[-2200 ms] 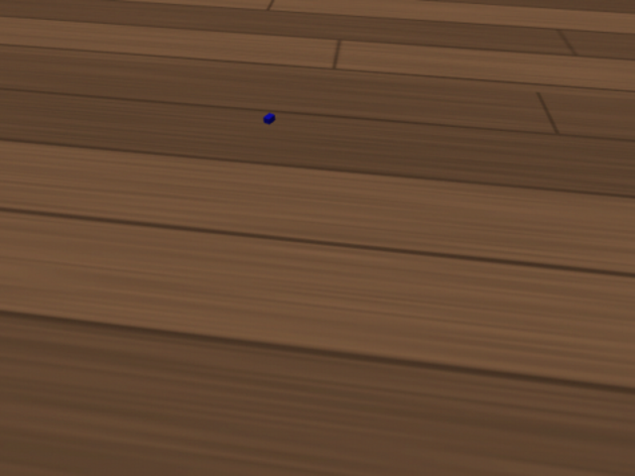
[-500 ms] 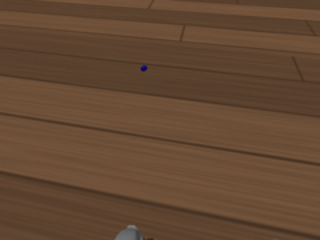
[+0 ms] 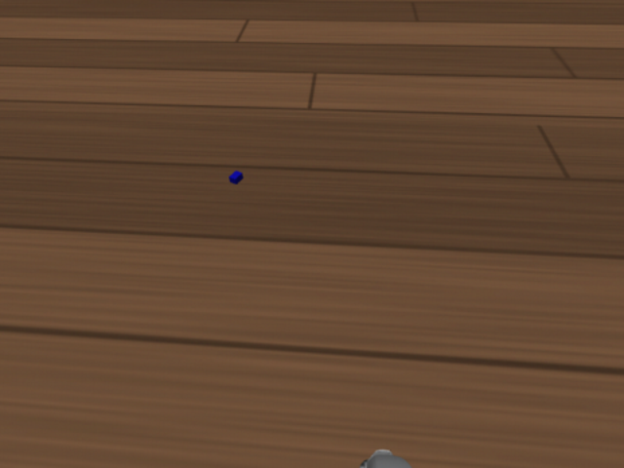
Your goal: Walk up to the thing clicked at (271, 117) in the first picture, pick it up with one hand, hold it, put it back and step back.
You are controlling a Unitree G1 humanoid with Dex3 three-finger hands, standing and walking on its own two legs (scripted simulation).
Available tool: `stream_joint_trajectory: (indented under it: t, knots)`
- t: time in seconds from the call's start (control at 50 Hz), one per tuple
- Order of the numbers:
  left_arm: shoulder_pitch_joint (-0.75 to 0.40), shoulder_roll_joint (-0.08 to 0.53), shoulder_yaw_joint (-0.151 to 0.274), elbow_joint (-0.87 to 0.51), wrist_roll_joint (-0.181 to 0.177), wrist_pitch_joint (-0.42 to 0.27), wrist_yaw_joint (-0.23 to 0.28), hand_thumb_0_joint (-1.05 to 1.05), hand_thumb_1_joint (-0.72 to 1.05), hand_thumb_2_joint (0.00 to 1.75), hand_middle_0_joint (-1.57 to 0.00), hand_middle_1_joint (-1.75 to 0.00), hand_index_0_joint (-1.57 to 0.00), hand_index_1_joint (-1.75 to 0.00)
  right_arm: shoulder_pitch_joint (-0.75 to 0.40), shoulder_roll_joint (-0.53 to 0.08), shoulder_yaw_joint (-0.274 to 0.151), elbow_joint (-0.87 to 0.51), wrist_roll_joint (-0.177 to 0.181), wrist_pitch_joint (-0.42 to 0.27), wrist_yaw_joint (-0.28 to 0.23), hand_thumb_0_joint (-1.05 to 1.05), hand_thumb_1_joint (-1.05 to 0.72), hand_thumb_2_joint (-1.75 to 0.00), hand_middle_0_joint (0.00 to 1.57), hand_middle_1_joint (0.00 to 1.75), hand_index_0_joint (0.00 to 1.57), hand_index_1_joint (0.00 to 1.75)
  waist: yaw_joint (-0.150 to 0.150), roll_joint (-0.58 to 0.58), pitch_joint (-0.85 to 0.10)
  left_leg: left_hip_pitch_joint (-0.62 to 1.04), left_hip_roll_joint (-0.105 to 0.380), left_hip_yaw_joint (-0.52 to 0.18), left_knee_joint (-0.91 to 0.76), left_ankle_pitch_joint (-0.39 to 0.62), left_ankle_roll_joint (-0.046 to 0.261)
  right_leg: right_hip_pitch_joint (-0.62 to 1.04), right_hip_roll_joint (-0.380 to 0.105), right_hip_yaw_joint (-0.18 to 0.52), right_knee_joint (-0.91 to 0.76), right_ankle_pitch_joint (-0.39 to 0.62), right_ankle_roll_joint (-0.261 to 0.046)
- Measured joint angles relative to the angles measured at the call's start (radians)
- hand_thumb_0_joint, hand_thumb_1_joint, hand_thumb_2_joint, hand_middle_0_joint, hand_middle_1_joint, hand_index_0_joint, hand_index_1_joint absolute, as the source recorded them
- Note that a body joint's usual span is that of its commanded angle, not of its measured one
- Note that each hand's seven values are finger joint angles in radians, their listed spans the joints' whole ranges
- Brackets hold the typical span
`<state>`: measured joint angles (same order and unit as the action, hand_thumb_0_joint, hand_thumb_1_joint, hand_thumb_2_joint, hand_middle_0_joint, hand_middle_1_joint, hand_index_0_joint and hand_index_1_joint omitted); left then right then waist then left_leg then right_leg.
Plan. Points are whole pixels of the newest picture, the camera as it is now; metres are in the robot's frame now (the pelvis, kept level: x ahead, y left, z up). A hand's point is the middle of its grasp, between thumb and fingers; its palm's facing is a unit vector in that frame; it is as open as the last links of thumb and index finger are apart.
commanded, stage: walk up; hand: left
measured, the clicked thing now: (236, 177) +1.56 +0.32 -0.75
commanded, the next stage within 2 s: none
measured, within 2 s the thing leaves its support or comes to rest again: neither
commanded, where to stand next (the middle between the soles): +1.13 +0.05 m, yaw -1 degrees
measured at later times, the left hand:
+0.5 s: hand (130, 410) +0.27 +0.28 -0.15, palm faces +0.01 -0.93 -0.36, open 7.4 cm
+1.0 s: hand (184, 229) +0.62 +0.25 -0.12, palm faces -0.04 -0.91 -0.41, open 7.4 cm
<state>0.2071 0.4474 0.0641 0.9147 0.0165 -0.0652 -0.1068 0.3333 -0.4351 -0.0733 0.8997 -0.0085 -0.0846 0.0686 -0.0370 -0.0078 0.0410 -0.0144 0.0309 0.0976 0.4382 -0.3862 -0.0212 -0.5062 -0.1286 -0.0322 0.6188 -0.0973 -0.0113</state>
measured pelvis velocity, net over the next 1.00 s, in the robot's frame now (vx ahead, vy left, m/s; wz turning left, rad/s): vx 0.50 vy -0.03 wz -0.01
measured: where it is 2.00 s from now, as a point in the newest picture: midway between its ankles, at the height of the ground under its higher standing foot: (299, 292)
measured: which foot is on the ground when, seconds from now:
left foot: down 0.00-0.06, up 0.08-0.46, down 0.48-0.94, up 0.96-1.00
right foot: up 0.00-0.02, down 0.04-0.50, up 0.52-0.90, down 0.92-1.00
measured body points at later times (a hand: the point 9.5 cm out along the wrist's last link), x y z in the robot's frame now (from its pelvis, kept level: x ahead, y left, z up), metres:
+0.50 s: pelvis +0.28 +0.00 -0.01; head +0.30 +0.01 +0.44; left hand +0.26 +0.33 -0.13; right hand +0.41 -0.32 -0.10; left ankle +0.39 +0.11 -0.73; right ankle +0.16 -0.14 -0.72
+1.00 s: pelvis +0.50 -0.03 -0.01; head +0.51 -0.05 +0.44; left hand +0.62 +0.30 -0.09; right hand +0.53 -0.35 -0.14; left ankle +0.41 +0.10 -0.68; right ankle +0.59 -0.14 -0.73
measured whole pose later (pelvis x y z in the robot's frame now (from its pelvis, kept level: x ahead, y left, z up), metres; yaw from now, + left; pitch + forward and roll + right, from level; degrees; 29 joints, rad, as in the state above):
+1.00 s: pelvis +0.50 -0.03 -0.01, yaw +0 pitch -3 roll +1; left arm 0.20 0.41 0.06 0.87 0.01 -0.10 -0.06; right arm 0.34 -0.43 -0.06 0.90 -0.01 -0.04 0.04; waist -0.02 0.04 0.08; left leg -0.22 0.03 0.04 0.97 -0.48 0.03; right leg -0.38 -0.06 -0.08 0.65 -0.21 -0.02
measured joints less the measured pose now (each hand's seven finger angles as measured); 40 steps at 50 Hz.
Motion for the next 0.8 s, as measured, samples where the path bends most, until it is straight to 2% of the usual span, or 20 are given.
stream_joint_trajectory:
  t: [0.04, 0.06, 0.08, 0.12, 0.16, 0.2, 0.3, 0.36, 0.42, 0.48, 0.5, 0.52, 0.54, 0.58, 0.64, 0.74, 0.8]
  knots:
    - [-0.005, 0.009, 0.009, -0.006, 0.0, -0.013, 0.005, 0.01, 0.91, 0.9, -0.2, -0.3, -0.2, -0.3, 0.027, -0.01, -0.003, 0.012, -0.003, 0.007, -0.007, 0.01, -0.9, -0.9, 0.2, 0.3, 0.2, 0.3, 0.001, 0.018, -0.013, -0.005, 0.028, -0.016, 0.107, -0.087, -0.002, 0.054, 0.025, -0.018, -0.022, -0.021, -0.006]
    - [-0.015, 0.002, 0.016, -0.01, 0.003, -0.023, 0.014, 0.01, 0.91, 0.9, -0.2, -0.3, -0.2, -0.3, 0.024, -0.015, -0.005, 0.025, -0.003, 0.015, -0.012, 0.01, -0.9, -0.9, 0.2, 0.3, 0.2, 0.3, 0.008, 0.04, -0.005, -0.043, 0.057, -0.031, 0.229, -0.107, 0.019, 0.054, 0.044, -0.034, 0.027, -0.06, -0.004]
    - [-0.02, -0.004, 0.018, -0.018, 0.001, -0.031, 0.023, 0.01, 0.91, 0.9, -0.2, -0.3, -0.2, -0.3, 0.015, -0.014, -0.004, 0.037, -0.001, 0.025, -0.017, 0.01, -0.91, -0.9, 0.2, 0.3, 0.2, 0.3, 0.017, 0.049, 0.005, -0.098, 0.055, -0.066, 0.376, -0.104, 0.032, 0.057, 0.051, -0.042, 0.067, -0.099, -0.004]
    - [-0.014, -0.026, 0.006, -0.032, -0.01, -0.04, 0.033, 0.01, 0.91, 0.9, -0.2, -0.3, -0.2, -0.3, -0.014, -0.016, 0.003, 0.053, 0.001, 0.037, -0.023, 0.01, -0.91, -0.9, 0.2, 0.3, 0.2, 0.3, 0.034, 0.059, 0.02, -0.218, 0.018, -0.11, 0.623, -0.072, 0.046, 0.097, 0.054, -0.046, 0.068, -0.136, -0.007]
    - [0.005, -0.05, -0.009, -0.033, -0.016, -0.039, 0.038, 0.01, 0.91, 0.9, -0.2, -0.3, -0.2, -0.3, -0.041, -0.021, 0.007, 0.054, 0.008, 0.037, -0.021, 0.01, -0.91, -0.9, 0.2, 0.3, 0.2, 0.3, 0.045, 0.075, 0.026, -0.319, 0.012, -0.111, 0.713, 0.001, 0.057, 0.161, 0.063, -0.053, 0.007, -0.137, -0.011]
    - [0.032, -0.064, -0.02, -0.026, -0.018, -0.037, 0.042, 0.0, 0.91, 0.9, -0.2, -0.3, -0.2, -0.3, -0.063, -0.02, 0.008, 0.041, 0.007, 0.032, -0.012, 0.01, -0.91, -0.9, 0.2, 0.3, 0.2, 0.3, 0.053, 0.084, 0.023, -0.4, 0.026, -0.099, 0.681, 0.063, 0.055, 0.223, 0.074, -0.057, -0.065, -0.13, -0.013]
    - [0.103, -0.067, -0.025, -0.015, -0.012, -0.036, 0.043, 0.01, 0.9, 0.9, -0.21, -0.3, -0.2, -0.3, -0.099, -0.007, 0.004, 0.009, -0.007, 0.036, 0.015, 0.01, -0.91, -0.9, 0.2, 0.3, 0.2, 0.3, 0.069, 0.081, 0.014, -0.523, 0.064, -0.085, 0.475, 0.172, 0.025, 0.344, 0.101, -0.065, -0.188, -0.144, -0.017]
    - [0.133, -0.054, -0.018, -0.014, -0.007, -0.036, 0.042, 0.01, 0.9, 0.9, -0.21, -0.3, -0.21, -0.3, -0.118, 0.0, 0.003, 0.005, -0.016, 0.042, 0.026, 0.01, -0.91, -0.9, 0.2, 0.3, 0.2, 0.3, 0.08, 0.071, 0.018, -0.535, 0.078, -0.078, 0.31, 0.23, 0.018, 0.404, 0.114, -0.073, -0.22, -0.177, -0.007]
    - [0.153, -0.036, -0.014, -0.013, -0.006, -0.03, 0.044, 0.01, 0.9, 0.9, -0.21, -0.3, -0.21, -0.3, -0.139, 0.008, 0.0, 0.006, -0.017, 0.042, 0.032, 0.01, -0.91, -0.9, 0.2, 0.3, 0.2, 0.3, 0.093, 0.056, 0.025, -0.502, 0.075, -0.063, 0.18, 0.276, 0.028, 0.453, 0.119, -0.077, -0.205, -0.239, 0.01]
    - [0.176, -0.016, -0.012, -0.009, -0.003, -0.019, 0.049, 0.01, 0.9, 0.9, -0.21, -0.3, -0.21, -0.3, -0.148, 0.012, -0.003, -0.001, -0.018, 0.032, 0.031, 0.01, -0.91, -0.9, 0.2, 0.3, 0.2, 0.3, 0.099, 0.031, 0.017, -0.43, 0.047, -0.037, 0.114, 0.267, 0.052, 0.478, 0.103, -0.074, -0.125, -0.341, 0.027]
    - [0.175, -0.008, -0.011, -0.004, -0.004, -0.014, 0.055, 0.01, 0.9, 0.9, -0.21, -0.3, -0.21, -0.3, -0.157, 0.019, -0.006, -0.005, -0.023, 0.023, 0.026, 0.01, -0.91, -0.9, 0.2, 0.3, 0.2, 0.3, 0.097, 0.004, 0.025, -0.423, 0.027, -0.022, 0.139, 0.271, 0.057, 0.457, 0.075, -0.064, -0.036, -0.381, 0.016]
    - [0.166, -0.009, -0.011, 0.002, -0.009, -0.004, 0.062, 0.01, 0.9, 0.9, -0.21, -0.3, -0.2, -0.3, -0.164, 0.023, -0.007, -0.017, -0.028, 0.013, 0.02, 0.01, -0.91, -0.9, 0.2, 0.3, 0.2, 0.3, 0.093, -0.011, 0.036, -0.425, 0.017, -0.01, 0.183, 0.235, 0.059, 0.408, 0.068, -0.032, 0.102, -0.392, 0.001]
    - [0.155, -0.013, -0.014, 0.008, -0.013, 0.003, 0.068, 0.01, 0.9, 0.9, -0.21, -0.3, -0.2, -0.3, -0.167, 0.025, -0.007, -0.03, -0.021, 0.005, 0.015, 0.01, -0.91, -0.9, 0.2, 0.3, 0.2, 0.3, 0.086, -0.012, 0.044, -0.42, 0.015, -0.008, 0.211, 0.201, 0.062, 0.351, 0.084, 0.004, 0.245, -0.396, -0.013]
    - [0.135, -0.011, -0.027, 0.016, -0.018, 0.008, 0.073, 0.01, 0.91, 0.9, -0.21, -0.3, -0.2, -0.3, -0.163, 0.04, -0.001, -0.046, -0.002, -0.001, 0.005, 0.01, -0.91, -0.9, 0.2, 0.3, 0.2, 0.3, 0.073, -0.026, 0.051, -0.375, 0.009, 0.003, 0.197, 0.17, 0.063, 0.242, 0.112, 0.056, 0.444, -0.352, -0.028]
    - [0.113, -0.007, -0.032, 0.009, -0.023, 0.0, 0.068, 0.01, 0.91, 0.9, -0.2, -0.3, -0.2, -0.3, -0.139, 0.056, 0.016, -0.056, 0.009, -0.003, -0.009, 0.01, -0.91, -0.9, 0.2, 0.3, 0.2, 0.3, 0.059, -0.049, 0.05, -0.283, -0.003, 0.024, 0.115, 0.165, 0.062, 0.113, 0.096, 0.066, 0.502, -0.277, -0.024]
    - [0.073, -0.008, -0.026, -0.016, -0.013, 0.004, 0.044, 0.01, 0.91, 0.9, -0.2, -0.3, -0.2, -0.3, -0.077, 0.051, 0.024, -0.054, 0.003, -0.006, -0.014, 0.01, -0.91, -0.9, 0.2, 0.3, 0.2, 0.3, 0.039, -0.046, 0.043, -0.158, -0.015, 0.04, 0.018, 0.141, 0.064, -0.005, 0.034, 0.033, 0.319, -0.205, 0.008]
    - [0.043, -0.014, -0.02, -0.022, -0.006, 0.009, 0.031, 0.01, 0.91, 0.9, -0.2, -0.3, -0.2, -0.3, -0.041, 0.037, 0.021, -0.045, 0.003, -0.004, -0.011, 0.01, -0.9, -0.9, 0.2, 0.3, 0.2, 0.3, 0.023, -0.033, 0.043, -0.104, -0.018, 0.041, -0.002, 0.11, 0.054, -0.021, 0.01, 0.012, 0.169, -0.118, 0.008]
